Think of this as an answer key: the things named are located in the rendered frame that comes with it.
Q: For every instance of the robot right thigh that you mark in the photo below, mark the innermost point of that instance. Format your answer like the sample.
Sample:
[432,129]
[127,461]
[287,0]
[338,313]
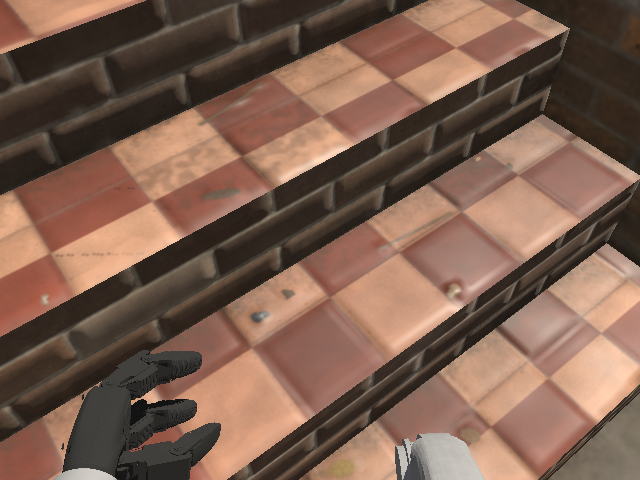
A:
[435,456]

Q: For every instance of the robot left hand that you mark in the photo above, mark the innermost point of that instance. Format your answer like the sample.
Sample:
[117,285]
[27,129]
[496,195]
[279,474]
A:
[108,426]

